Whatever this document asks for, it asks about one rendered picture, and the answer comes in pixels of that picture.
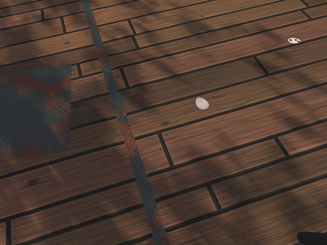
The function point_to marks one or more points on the robot right hand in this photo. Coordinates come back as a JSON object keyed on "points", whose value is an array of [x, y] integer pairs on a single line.
{"points": [[312, 238]]}

